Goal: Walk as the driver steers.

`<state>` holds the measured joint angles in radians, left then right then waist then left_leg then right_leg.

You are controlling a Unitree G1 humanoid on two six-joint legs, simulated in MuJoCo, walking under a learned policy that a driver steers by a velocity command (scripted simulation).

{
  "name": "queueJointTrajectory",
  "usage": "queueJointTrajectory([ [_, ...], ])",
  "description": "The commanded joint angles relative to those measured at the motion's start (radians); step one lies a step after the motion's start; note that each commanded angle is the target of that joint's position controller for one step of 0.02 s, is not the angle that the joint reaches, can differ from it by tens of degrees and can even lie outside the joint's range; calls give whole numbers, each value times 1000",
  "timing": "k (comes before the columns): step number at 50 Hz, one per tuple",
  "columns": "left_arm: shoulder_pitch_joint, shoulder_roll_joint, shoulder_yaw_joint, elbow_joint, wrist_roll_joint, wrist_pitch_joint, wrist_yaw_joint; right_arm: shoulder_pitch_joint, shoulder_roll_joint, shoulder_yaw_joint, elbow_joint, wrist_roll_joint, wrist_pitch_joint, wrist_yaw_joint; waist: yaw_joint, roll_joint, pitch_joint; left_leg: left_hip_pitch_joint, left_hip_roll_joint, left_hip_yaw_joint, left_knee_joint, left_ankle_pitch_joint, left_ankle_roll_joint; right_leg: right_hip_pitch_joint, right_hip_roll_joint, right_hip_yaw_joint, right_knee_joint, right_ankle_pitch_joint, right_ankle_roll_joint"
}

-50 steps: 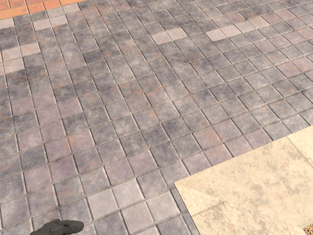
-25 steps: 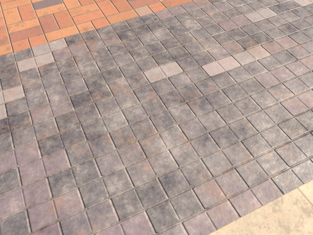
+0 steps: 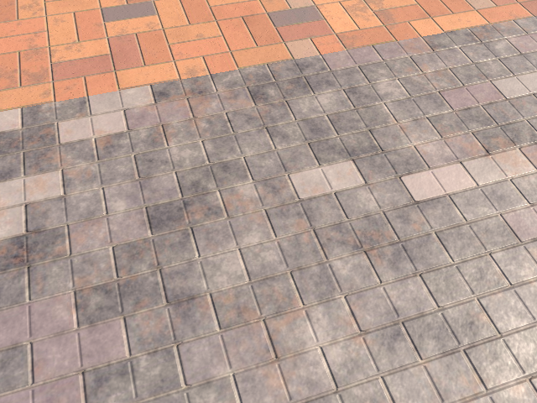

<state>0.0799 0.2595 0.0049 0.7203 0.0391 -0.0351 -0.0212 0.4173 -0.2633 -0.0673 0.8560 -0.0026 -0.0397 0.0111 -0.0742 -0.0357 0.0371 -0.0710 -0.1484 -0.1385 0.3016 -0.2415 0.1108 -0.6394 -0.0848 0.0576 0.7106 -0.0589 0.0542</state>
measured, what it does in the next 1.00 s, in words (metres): walks ahead, turning left: right foot, then left foot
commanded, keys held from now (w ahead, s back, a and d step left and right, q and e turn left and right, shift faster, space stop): w+q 0.34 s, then q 0.66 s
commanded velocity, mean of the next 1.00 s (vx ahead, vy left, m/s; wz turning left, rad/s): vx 0.28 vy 0.00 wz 0.58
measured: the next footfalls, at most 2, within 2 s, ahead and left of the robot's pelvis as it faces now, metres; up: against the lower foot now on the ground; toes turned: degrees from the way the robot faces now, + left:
right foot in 0.12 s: +0.25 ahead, -0.13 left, +0.00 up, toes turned +7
left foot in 0.62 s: +0.41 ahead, +0.12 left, +0.00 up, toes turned +24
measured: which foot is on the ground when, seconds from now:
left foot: down 0.00-0.14, up 0.16-0.60, down 0.62-1.00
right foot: up 0.00-0.10, down 0.12-0.60, up 0.62-1.00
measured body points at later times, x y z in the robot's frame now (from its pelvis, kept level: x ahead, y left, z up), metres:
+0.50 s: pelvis +0.25 -0.02 +0.00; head +0.29 -0.02 +0.45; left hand +0.18 +0.24 -0.12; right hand +0.50 -0.21 -0.11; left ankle +0.34 +0.13 -0.69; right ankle +0.21 -0.13 -0.74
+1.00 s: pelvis +0.35 +0.03 -0.01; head +0.37 +0.06 +0.44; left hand +0.32 +0.33 -0.13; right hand +0.58 -0.16 -0.11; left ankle +0.38 +0.11 -0.74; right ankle +0.47 -0.09 -0.69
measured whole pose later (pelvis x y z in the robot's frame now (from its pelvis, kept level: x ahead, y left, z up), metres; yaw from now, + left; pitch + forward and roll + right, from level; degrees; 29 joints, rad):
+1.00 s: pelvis +0.35 +0.03 -0.01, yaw +35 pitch +2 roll -1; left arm 0.16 0.27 0.04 0.73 0.03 0.06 0.03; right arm 0.27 -0.28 -0.08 0.73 -0.02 0.04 0.00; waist -0.04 -0.02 0.05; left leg -0.34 -0.16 -0.14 0.42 -0.08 0.10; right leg -0.51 -0.02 0.08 0.92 -0.36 0.05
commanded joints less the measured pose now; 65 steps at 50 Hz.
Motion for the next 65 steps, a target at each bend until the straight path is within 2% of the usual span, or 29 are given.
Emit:
queueJointTrajectory([
  [1,-139,75,12,-110,-9,-24,0,66,-169,-42,-44,-10,-6,-12,-21,103,-10,17,250,-209,-5,431,105,29,62,-42,-76,13,-6],
  [4,-52,112,23,-96,-14,-37,7,0,-192,-49,-71,-17,-6,-21,40,122,-30,-15,263,-258,76,473,60,221,92,-23,-182,-77,-41],
  [6,160,166,47,-39,-4,-57,29,-35,-183,-45,-80,-6,-18,-9,148,54,-135,-105,176,-208,334,499,15,547,68,5,-281,-94,-90],
  [7,323,243,66,-34,19,-62,48,-28,-107,-23,-111,6,-28,-4,203,-68,-292,-215,117,-108,608,242,-9,773,-177,240,-313,-310,-145],
  [8,294,316,84,-38,22,-43,50,80,-62,-13,-142,25,-23,-5,126,-286,-342,-502,-21,7,811,-341,-32,915,-373,674,-432,-388,-248],
  [9,246,230,77,-40,6,-31,45,69,-139,-20,-102,-11,-4,-15,102,-127,-228,-589,85,16,912,-280,-27,811,-353,676,-425,-476,-258],
  [10,196,142,56,-51,-2,-30,40,-1,-146,-23,-99,-20,2,-6,105,-18,-121,-581,117,22,909,-183,-32,694,-298,515,-438,-422,-236],
  [11,167,106,46,-45,-1,-32,36,-40,-125,-20,-106,-20,5,3,93,3,-62,-559,145,34,877,-126,-43,610,-247,373,-464,-279,-217],
  [13,177,93,42,-22,-6,-45,37,-59,-109,-19,-109,-36,25,23,76,-72,-31,-526,177,56,847,-91,-61,539,-177,195,-494,-95,-187],
  [18,227,108,55,19,-23,-73,26,-170,-83,-9,-159,-36,46,47,69,-58,-13,-613,194,82,813,19,-87,555,-180,15,-527,209,-212],
  [20,229,107,56,32,-25,-68,28,-222,-67,-2,-181,-35,45,49,67,-55,5,-610,189,117,710,68,-102,550,-161,-82,-500,420,-208],
  [25,239,137,67,52,-32,-50,35,-323,-34,20,-218,-32,37,64,91,-86,-11,-422,155,219,383,200,-75,542,-127,-225,-416,526,-163],
  [28,249,170,80,60,-38,-30,48,-276,-72,6,-219,-47,34,57,74,-90,-55,-338,112,238,303,94,-27,612,-154,-233,-252,660,-146],
  [30,242,178,83,54,-44,-13,51,-100,-107,-15,-167,-66,13,35,-6,-11,-161,-125,69,218,151,196,21,567,-115,-260,83,519,-109],
  [31,305,136,71,30,-32,-9,47,-42,-199,-37,-164,-65,3,18,-8,141,-248,101,276,-8,180,573,71,355,-60,-268,365,25,-67],
  [32,401,68,54,-16,-37,8,41,-60,-316,-66,-198,-31,15,10,59,291,-382,319,571,-430,211,1058,285,68,122,-187,685,-661,-19],
  [33,329,123,63,0,-5,27,44,-28,-267,-69,-208,18,35,1,-11,108,-428,276,522,-393,164,892,299,42,74,-35,707,-577,-19],
  [35,212,110,58,-18,-15,31,46,-158,-160,-35,-203,10,54,-12,45,62,-157,8,410,-235,70,622,218,18,17,-27,588,-432,-19],
  [37,235,114,61,-12,3,56,46,-213,-116,-21,-206,5,57,-17,96,100,-99,-138,314,-163,26,530,151,105,9,-27,486,-364,-14],
  [41,232,90,59,-12,-4,82,43,-199,-162,-39,-198,-11,47,-7,100,88,-142,-190,278,-173,6,413,129,146,38,-25,406,-317,-8],
  [47,105,97,63,-49,-9,91,50,-148,-168,-49,-188,-15,69,-12,46,136,-94,-156,261,-312,-51,-25,106,75,58,13,249,-292,-3],
  [53,73,96,57,-64,-28,70,59,-131,-176,-57,-180,-25,74,-8,33,154,-89,-132,251,-398,-11,47,100,170,119,24,83,-350,-35],
  [57,155,99,53,-51,-44,52,70,-168,-174,-59,-177,-18,82,0,76,166,-93,-180,221,-443,18,130,57,367,163,14,-167,-333,-73],
  [58,200,103,55,-39,-39,46,77,-186,-169,-57,-177,-7,83,-3,107,152,-87,-235,186,-428,37,59,15,469,155,11,-322,-250,-83],
  [59,197,159,68,-41,-28,40,87,-169,-131,-47,-180,4,80,-8,93,58,-81,-328,111,-360,117,-136,-47,559,34,115,-446,-261,-109],
  [60,147,255,84,-78,-15,45,90,-121,-76,-37,-194,16,75,-12,58,-150,-102,-452,-38,-140,369,-287,-107,613,-239,399,-519,-338,-202],
  [61,77,263,87,-92,-3,52,81,-148,-167,-59,-185,-25,72,-19,64,-125,-21,-515,-46,-6,578,-311,-118,447,-321,447,-524,-212,-290],
  [63,38,140,56,-93,-17,47,68,-137,-179,-67,-160,-35,79,-7,22,-41,-5,-437,16,-12,773,-214,-125,380,-205,251,-460,13,-269],
  [65,29,124,51,-100,-17,45,65,-92,-155,-59,-134,-26,95,10,19,-98,-30,-448,7,8,882,-171,-139,439,-124,129,-415,169,-241],
])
